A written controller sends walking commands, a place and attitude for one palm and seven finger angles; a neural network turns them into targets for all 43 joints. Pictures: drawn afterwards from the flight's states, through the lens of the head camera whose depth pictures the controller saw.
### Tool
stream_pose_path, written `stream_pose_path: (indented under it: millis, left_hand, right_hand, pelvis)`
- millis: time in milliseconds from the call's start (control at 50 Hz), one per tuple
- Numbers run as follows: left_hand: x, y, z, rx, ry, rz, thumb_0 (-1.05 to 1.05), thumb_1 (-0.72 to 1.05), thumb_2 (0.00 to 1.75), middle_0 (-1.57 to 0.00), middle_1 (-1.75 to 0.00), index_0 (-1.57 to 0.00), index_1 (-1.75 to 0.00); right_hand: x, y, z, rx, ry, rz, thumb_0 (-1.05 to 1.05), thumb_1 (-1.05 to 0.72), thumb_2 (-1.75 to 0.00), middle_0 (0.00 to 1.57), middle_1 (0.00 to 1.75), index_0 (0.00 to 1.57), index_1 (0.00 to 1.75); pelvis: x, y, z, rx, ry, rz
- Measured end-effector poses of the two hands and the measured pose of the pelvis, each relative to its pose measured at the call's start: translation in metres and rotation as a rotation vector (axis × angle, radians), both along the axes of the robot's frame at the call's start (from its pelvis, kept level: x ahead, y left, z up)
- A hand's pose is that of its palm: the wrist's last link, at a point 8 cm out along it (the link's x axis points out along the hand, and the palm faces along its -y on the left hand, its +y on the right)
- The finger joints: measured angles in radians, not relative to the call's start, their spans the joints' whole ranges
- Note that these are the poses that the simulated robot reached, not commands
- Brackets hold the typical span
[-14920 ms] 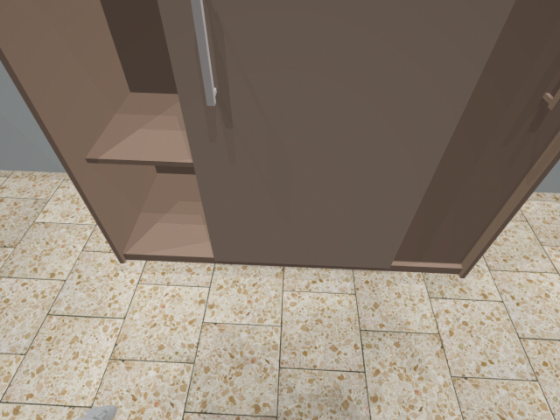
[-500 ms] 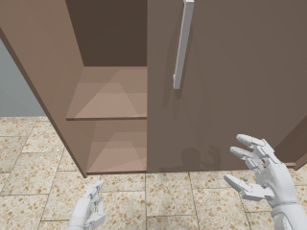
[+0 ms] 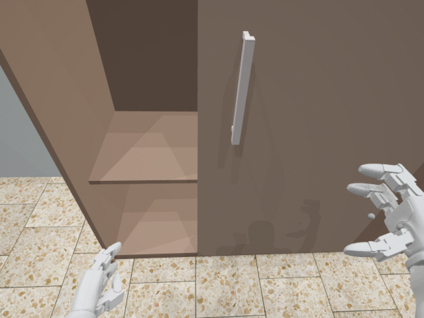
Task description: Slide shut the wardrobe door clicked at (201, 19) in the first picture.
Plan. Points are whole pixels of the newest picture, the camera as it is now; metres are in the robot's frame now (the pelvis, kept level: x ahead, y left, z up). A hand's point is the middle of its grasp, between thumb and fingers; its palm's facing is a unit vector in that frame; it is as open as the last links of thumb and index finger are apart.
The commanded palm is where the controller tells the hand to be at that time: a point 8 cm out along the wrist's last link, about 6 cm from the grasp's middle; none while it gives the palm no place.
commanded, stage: raise the hand with hooked fingers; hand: right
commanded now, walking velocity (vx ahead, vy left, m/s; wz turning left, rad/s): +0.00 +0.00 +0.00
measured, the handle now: (240, 93) +0.54 -0.05 +0.18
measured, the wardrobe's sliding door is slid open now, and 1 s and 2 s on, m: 0.39 0.39 0.39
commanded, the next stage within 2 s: move the hooked fingers beside the handle in 0.86 s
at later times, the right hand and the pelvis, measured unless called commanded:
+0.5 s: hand (407, 171) +0.28 -0.28 +0.21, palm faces +0.04 +0.99 -0.11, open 14.0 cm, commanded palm +0.25 -0.31 +0.21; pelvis +0.01 +0.01 +0.01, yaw +0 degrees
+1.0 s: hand (395, 175) +0.28 -0.26 +0.20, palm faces +0.06 +0.99 -0.10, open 14.0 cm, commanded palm +0.26 -0.30 +0.20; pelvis +0.00 +0.01 +0.01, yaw +1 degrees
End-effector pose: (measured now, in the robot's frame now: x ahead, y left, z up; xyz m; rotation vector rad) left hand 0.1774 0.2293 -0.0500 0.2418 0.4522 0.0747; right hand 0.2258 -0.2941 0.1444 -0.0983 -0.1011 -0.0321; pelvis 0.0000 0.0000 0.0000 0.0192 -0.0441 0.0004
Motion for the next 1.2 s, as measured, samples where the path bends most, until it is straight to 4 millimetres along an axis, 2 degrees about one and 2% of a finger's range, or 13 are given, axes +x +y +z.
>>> stream_pose_path:
  millis: [100, 200, 300, 440, 560, 660, 900, 1020, 1200]
  left_hand:
    - [0.013, -0.018, 0.004, -0.035, -0.012, -0.045, 0.02, 0.9, 0.9, -0.2, -0.3, -0.2, -0.3]
    - [0.018, -0.025, 0.003, -0.051, 0.005, -0.069, 0.02, 0.9, 0.9, -0.2, -0.3, -0.2, -0.3]
    - [0.016, -0.022, 0.0, -0.052, 0.036, -0.064, 0.02, 0.9, 0.9, -0.2, -0.3, -0.2, -0.3]
    - [0.009, -0.006, -0.003, -0.04, 0.072, -0.032, 0.02, 0.9, 0.9, -0.2, -0.3, -0.2, -0.3]
    - [0.003, 0.009, -0.004, -0.037, 0.084, 0.005, 0.02, 0.9, 0.9, -0.2, -0.3, -0.2, -0.3]
    - [0.0, 0.015, -0.003, -0.028, 0.081, 0.027, 0.02, 0.9, 0.9, -0.2, -0.3, -0.2, -0.3]
    - [0.003, 0.011, -0.004, -0.044, 0.07, 0.019, 0.02, 0.9, 0.9, -0.2, -0.3, -0.2, -0.3]
    - [0.005, 0.009, -0.005, -0.048, 0.069, 0.012, 0.02, 0.9, 0.9, -0.2, -0.3, -0.2, -0.3]
    - [0.007, 0.005, -0.006, -0.048, 0.072, 0.013, 0.02, 0.9, 0.9, -0.2, -0.3, -0.2, -0.3]
  right_hand:
    - [0.006, -0.013, 0.019, -0.005, -0.003, -0.009, -0.01, 0.44, -0.32, 0.29, 1.15, 0.3, 1.16]
    - [0.012, -0.021, 0.035, -0.014, -0.005, -0.016, -0.01, 0.48, -0.31, 0.3, 1.18, 0.3, 1.19]
    - [0.019, -0.03, 0.052, -0.02, -0.013, -0.023, -0.01, 0.5, -0.3, 0.3, 1.19, 0.3, 1.2]
    - [0.03, -0.039, 0.074, -0.027, -0.025, -0.021, -0.02, 0.51, -0.3, 0.3, 1.2, 0.3, 1.2]
    - [0.037, -0.031, 0.062, -0.006, 0.029, 0.008, -0.01, 0.51, -0.3, 0.3, 1.2, 0.3, 1.2]
    - [0.034, -0.021, 0.059, -0.001, -0.001, 0.003, -0.02, 0.51, -0.3, 0.3, 1.2, 0.3, 1.2]
    - [0.033, -0.023, 0.064, -0.011, -0.001, -0.021, -0.02, 0.51, -0.3, 0.3, 1.2, 0.3, 1.2]
    - [0.034, -0.022, 0.06, -0.002, 0.009, -0.023, -0.02, 0.51, -0.3, 0.3, 1.2, 0.3, 1.2]
    - [0.059, 0.008, 0.061, 0.01, -0.013, 0.028, -0.02, 0.51, -0.3, 0.3, 1.2, 0.3, 1.2]
  pelvis:
    - [0.002, 0.001, 0.004, -0.002, -0.012, -0.003]
    - [0.003, 0.002, 0.006, -0.003, -0.02, -0.007]
    - [0.004, 0.003, 0.008, -0.005, -0.024, -0.008]
    - [0.005, 0.006, 0.01, -0.007, -0.023, -0.005]
    - [0.005, 0.007, 0.009, -0.009, -0.012, 0.007]
    - [0.007, 0.009, 0.009, -0.01, -0.019, 0.012]
    - [0.005, 0.013, 0.01, -0.011, -0.024, 0.009]
    - [0.005, 0.013, 0.009, -0.011, -0.023, 0.006]
    - [0.005, 0.011, 0.01, -0.014, -0.023, -0.001]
